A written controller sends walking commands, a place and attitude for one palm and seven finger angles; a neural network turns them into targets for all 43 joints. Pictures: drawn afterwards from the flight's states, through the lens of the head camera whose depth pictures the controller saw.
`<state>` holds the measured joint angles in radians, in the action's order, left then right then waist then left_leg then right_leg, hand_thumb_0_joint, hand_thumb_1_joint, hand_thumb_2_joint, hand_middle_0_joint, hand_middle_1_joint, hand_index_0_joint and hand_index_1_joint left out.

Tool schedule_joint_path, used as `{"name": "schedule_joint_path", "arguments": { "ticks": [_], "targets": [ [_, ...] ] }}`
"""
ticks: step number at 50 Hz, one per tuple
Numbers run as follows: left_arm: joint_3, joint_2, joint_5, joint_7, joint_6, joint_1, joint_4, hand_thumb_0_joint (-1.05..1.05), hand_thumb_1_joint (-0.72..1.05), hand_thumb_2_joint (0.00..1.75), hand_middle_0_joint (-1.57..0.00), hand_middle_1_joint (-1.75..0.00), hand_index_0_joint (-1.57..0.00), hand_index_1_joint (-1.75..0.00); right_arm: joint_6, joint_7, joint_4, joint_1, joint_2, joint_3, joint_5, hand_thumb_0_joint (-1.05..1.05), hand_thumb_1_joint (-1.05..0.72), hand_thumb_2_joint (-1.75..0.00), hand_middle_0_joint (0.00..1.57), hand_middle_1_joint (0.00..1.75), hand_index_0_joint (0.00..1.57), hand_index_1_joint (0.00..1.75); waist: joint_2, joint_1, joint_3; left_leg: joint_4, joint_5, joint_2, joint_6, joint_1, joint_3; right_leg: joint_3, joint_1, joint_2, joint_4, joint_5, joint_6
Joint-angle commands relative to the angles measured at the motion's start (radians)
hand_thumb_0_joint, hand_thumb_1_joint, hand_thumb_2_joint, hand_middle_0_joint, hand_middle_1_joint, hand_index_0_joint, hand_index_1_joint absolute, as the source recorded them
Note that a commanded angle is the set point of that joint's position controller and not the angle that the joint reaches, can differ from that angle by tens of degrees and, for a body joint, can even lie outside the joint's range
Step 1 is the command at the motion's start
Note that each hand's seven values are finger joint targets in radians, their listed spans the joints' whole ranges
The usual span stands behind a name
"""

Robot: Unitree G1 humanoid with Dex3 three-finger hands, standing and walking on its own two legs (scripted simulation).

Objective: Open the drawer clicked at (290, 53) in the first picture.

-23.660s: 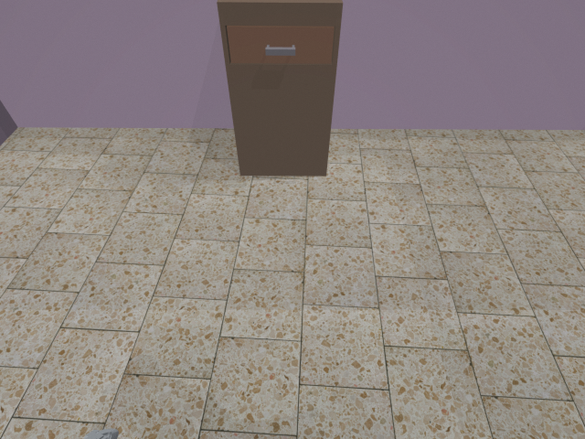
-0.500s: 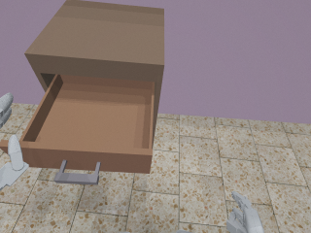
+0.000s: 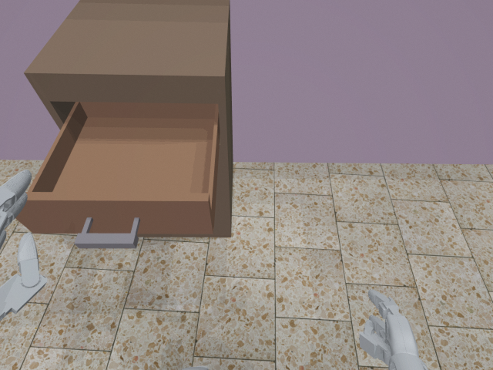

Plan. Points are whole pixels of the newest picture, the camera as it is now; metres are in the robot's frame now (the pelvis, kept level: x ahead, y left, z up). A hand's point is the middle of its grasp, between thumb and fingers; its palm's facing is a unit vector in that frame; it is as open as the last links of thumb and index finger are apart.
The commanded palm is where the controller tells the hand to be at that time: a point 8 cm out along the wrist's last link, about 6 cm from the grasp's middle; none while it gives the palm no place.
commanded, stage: step back with the hand held close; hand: left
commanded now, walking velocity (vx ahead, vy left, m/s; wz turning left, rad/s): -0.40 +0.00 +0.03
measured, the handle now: (110, 231) +0.38 +0.31 -0.10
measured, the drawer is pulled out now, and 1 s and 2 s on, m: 0.30 0.30 0.30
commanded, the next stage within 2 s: stop stepping back and stand still in 0.02 s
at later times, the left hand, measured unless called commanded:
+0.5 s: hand out of the picture +0.04 +0.21 +0.15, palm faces +0.42 -0.81 -0.41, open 7.4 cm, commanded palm -0.02 +0.25 +0.17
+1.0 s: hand out of the picture +0.00 +0.19 +0.16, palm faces +0.43 -0.79 -0.44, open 7.4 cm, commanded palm -0.05 +0.24 +0.17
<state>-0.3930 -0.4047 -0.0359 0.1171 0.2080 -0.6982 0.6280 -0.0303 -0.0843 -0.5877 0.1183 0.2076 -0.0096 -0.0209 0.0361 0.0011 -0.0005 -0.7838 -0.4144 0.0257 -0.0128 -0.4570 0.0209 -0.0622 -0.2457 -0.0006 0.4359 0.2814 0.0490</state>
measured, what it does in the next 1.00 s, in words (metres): walks backwards: left foot, then left foot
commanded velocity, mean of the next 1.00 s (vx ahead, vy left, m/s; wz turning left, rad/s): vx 0.11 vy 0.04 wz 0.00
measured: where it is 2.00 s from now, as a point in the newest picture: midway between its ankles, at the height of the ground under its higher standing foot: outside the picture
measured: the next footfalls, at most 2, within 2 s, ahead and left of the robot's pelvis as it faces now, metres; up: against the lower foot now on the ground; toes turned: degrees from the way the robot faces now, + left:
left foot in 0.06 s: +0.01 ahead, +0.12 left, +0.00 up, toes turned +4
left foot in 0.50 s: -0.10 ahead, +0.07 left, +0.00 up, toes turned +8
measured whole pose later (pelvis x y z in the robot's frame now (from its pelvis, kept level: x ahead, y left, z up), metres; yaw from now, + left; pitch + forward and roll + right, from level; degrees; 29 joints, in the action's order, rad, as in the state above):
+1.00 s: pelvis -0.16 -0.05 -0.01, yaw +5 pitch -2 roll +1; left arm -0.33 -0.37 -0.01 0.15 0.21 -0.64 0.57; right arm -0.11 -0.07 -0.60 0.24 0.21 0.00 0.00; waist 0.02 0.00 -0.01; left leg -0.48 -0.20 -0.01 0.02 -0.24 0.06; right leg -0.11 -0.28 -0.02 0.51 0.22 0.05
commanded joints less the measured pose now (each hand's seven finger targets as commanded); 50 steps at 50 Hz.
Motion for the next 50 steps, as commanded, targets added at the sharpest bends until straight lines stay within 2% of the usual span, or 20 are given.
{"name": "schedule_joint_path", "arguments": {
  "ticks": [1,3,5,8,11,14,17,21,23,25,26,28,32,33,35,36,40,44,47,50],
  "targets": [
    [-0.086,-0.137,-0.005,0.053,0.029,0.031,0.193,0.0,0.9,0.9,-0.2,-0.3,-0.2,-0.3,-0.032,-0.025,0.157,-0.08,0.081,-0.028,0.001,0.0,-0.9,-0.9,0.2,0.3,0.2,0.3,0.031,0.025,0.184,0.431,0.345,-0.044,0.015,0.113,0.026,0.062,0.243,0.187,0.118,-0.997,-0.036],
    [-0.076,-0.144,-0.013,0.051,0.042,0.038,0.264,0.0,0.9,0.9,-0.2,-0.3,-0.2,-0.3,-0.051,-0.01,0.175,-0.056,0.115,-0.059,-0.019,0.0,-0.9,-0.9,0.2,0.3,0.2,0.3,-0.122,0.0,0.253,0.415,0.971,-0.231,0.071,0.36,-0.074,0.038,0.058,0.092,0.215,-0.418,-0.088],
    [-0.115,-0.161,-0.018,0.046,0.063,-0.016,0.29,0.0,0.9,0.9,-0.2,-0.3,-0.2,-0.3,-0.101,0.015,0.168,-0.05,0.093,-0.071,0.0,0.0,-0.9,-0.9,0.2,0.3,0.2,0.3,-0.282,-0.008,0.283,0.358,1.142,-0.34,0.131,0.442,-0.176,0.07,-0.124,0.054,0.29,0.132,-0.054],
    [-0.13,-0.145,-0.016,0.052,0.044,-0.073,0.325,0.0,0.9,0.9,-0.2,-0.3,-0.2,-0.3,-0.129,0.031,0.153,-0.024,0.095,-0.059,0.003,0.0,-0.9,-0.9,0.2,0.3,0.2,0.3,-0.258,-0.006,0.233,0.362,0.872,-0.294,0.132,0.35,-0.142,0.048,-0.079,0.044,0.251,0.132,-0.055],
    [-0.142,-0.138,-0.027,0.057,0.028,-0.064,0.255,0.0,0.9,0.9,-0.2,-0.3,-0.2,-0.3,-0.124,0.029,0.177,-0.039,0.119,-0.042,-0.017,0.0,-0.9,-0.9,0.2,0.3,0.2,0.3,-0.151,-0.006,0.107,0.353,0.179,-0.202,0.079,0.056,-0.08,0.011,0.14,0.062,-0.002,-0.036,-0.071],
    [-0.119,-0.131,-0.038,0.06,0.014,-0.005,0.141,0.0,0.9,0.9,-0.2,-0.3,-0.2,-0.3,-0.1,0.013,0.16,0.007,0.113,-0.064,-0.023,0.0,-0.9,-0.9,0.2,0.3,0.2,0.3,0.203,0.018,0.049,-0.163,-0.061,-0.004,0.005,0.112,-0.011,0.438,-0.198,0.354,-0.347,0.465,0.07],
    [-0.07,-0.102,-0.026,0.045,0.011,0.096,0.099,0.0,0.9,0.9,-0.2,-0.3,-0.2,-0.3,-0.082,0.012,0.137,-0.016,0.101,-0.039,0.004,0.0,-0.9,-0.9,0.2,0.3,0.2,0.3,0.103,0.049,0.023,-0.263,0.02,-0.03,0.014,0.091,-0.041,0.262,-0.253,0.316,-0.291,0.357,0.063],
    [-0.034,-0.097,0.015,0.051,0.014,0.105,0.102,0.0,0.9,0.9,-0.2,-0.3,-0.2,-0.3,-0.116,0.0,0.13,-0.016,0.102,-0.022,0.015,0.0,-0.9,-0.9,0.2,0.3,0.2,0.3,0.127,0.023,0.054,0.162,-0.039,-0.011,0.068,0.22,0.053,0.178,-0.197,0.255,-0.267,0.387,0.023],
    [-0.04,-0.111,0.02,0.06,0.024,0.107,0.171,0.0,0.9,0.9,-0.2,-0.3,-0.2,-0.3,-0.142,-0.004,0.137,0.004,0.11,-0.016,0.024,0.0,-0.9,-0.9,0.2,0.3,0.2,0.3,-0.009,0.022,0.041,0.454,-0.028,-0.019,0.087,0.231,0.061,0.162,-0.077,0.195,-0.176,0.341,0.009],
    [-0.057,-0.128,0.017,0.065,0.052,0.098,0.23,0.0,0.9,0.9,-0.2,-0.3,-0.2,-0.3,-0.159,-0.001,0.157,0.023,0.142,-0.039,0.031,0.0,-0.9,-0.9,0.2,0.3,0.2,0.3,-0.234,0.007,0.059,0.604,-0.029,-0.169,0.14,0.209,-0.122,0.062,0.01,0.052,0.107,0.18,-0.038],
    [-0.075,-0.157,0.033,0.056,0.048,0.077,0.254,0.0,0.9,0.9,-0.2,-0.3,-0.2,-0.3,-0.163,0.01,0.151,0.024,0.144,-0.055,0.02,0.0,-0.9,-0.9,0.2,0.3,0.2,0.3,-0.263,-0.017,0.163,0.524,0.167,-0.204,0.148,0.284,-0.082,-0.031,0.01,0.001,0.281,0.103,-0.074],
    [-0.094,-0.145,0.014,0.058,0.037,0.062,0.21,0.0,0.9,0.9,-0.2,-0.3,-0.2,-0.3,-0.166,0.021,0.131,0.039,0.088,-0.035,0.009,0.0,-0.9,-0.9,0.2,0.3,0.2,0.3,-0.378,0.025,0.007,0.62,-0.127,-0.277,0.201,0.105,-0.244,-0.014,-0.116,0.001,0.53,0.191,-0.063],
    [-0.09,-0.13,0.009,0.047,0.043,0.115,0.068,0.0,0.9,0.9,-0.2,-0.3,-0.2,-0.3,-0.161,0.02,0.106,0.012,0.13,-0.036,-0.001,0.0,-0.9,-0.9,0.2,0.3,0.2,0.3,-0.103,-0.004,-0.095,0.423,-0.067,-0.218,0.141,-0.032,-0.112,-0.013,0.091,0.029,0.064,0.091,-0.052],
    [-0.088,-0.139,0.014,0.04,0.056,0.153,0.073,0.0,0.9,0.9,-0.2,-0.3,-0.2,-0.3,-0.153,0.018,0.106,-0.003,0.133,-0.041,0.0,0.0,-0.9,-0.9,0.2,0.3,0.2,0.3,0.0,0.004,-0.093,0.292,-0.079,-0.149,0.113,-0.055,-0.074,0.059,0.132,0.059,-0.08,0.062,-0.045],
    [-0.12,-0.168,0.002,0.035,0.067,0.17,0.058,0.0,0.9,0.9,-0.2,-0.3,-0.2,-0.3,-0.14,0.021,0.114,0.005,0.121,-0.056,-0.001,0.0,-0.9,-0.9,0.2,0.3,0.2,0.3,0.227,0.015,0.0,-0.106,-0.081,0.0,0.055,-0.056,0.022,0.506,0.05,0.327,-0.314,0.354,0.081],
    [-0.084,-0.114,0.004,0.028,0.075,0.154,0.048,0.0,0.9,0.9,-0.2,-0.3,-0.2,-0.3,-0.131,0.031,0.096,0.043,0.131,-0.074,-0.002,0.0,-0.9,-0.9,0.2,0.3,0.2,0.3,0.168,0.02,0.012,-0.249,-0.029,-0.006,0.046,-0.034,-0.021,0.55,-0.01,0.345,-0.36,0.418,0.075],
    [-0.062,-0.105,0.004,0.027,0.077,0.108,0.078,0.0,0.9,0.9,-0.2,-0.3,-0.2,-0.3,-0.118,0.032,0.107,0.017,0.095,-0.036,0.009,0.0,-0.9,-0.9,0.2,0.3,0.2,0.3,0.08,0.029,0.02,-0.033,0.053,-0.041,0.045,0.088,0.012,0.275,-0.085,0.272,-0.305,0.223,0.082],
    [-0.043,-0.105,0.02,0.058,0.061,0.102,0.159,0.0,0.9,0.9,-0.2,-0.3,-0.2,-0.3,-0.136,0.004,0.126,0.018,0.092,-0.017,0.023,0.0,-0.9,-0.9,0.2,0.3,0.2,0.3,-0.038,0.019,0.024,0.406,0.074,-0.04,0.074,0.295,0.039,0.188,-0.091,0.184,-0.211,0.262,0.028],
    [-0.051,-0.115,0.009,0.069,0.065,0.138,0.202,0.0,0.9,0.9,-0.2,-0.3,-0.2,-0.3,-0.135,0.004,0.159,0.009,0.123,-0.036,0.016,0.0,-0.9,-0.9,0.2,0.3,0.2,0.3,-0.167,0.0,0.062,0.503,0.122,-0.227,0.131,0.231,-0.201,0.078,0.022,0.043,0.054,0.011,-0.054],
    [-0.075,-0.114,0.017,0.063,0.044,0.121,0.137,0.0,0.9,0.9,-0.2,-0.3,-0.2,-0.3,-0.132,0.011,0.149,-0.018,0.095,-0.014,0.004,0.0,-0.9,-0.9,0.2,0.3,0.2,0.3,-0.178,0.007,-0.035,0.573,-0.202,-0.206,0.109,-0.003,-0.168,0.073,0.107,0.039,0.037,0.068,-0.052]
  ]
}}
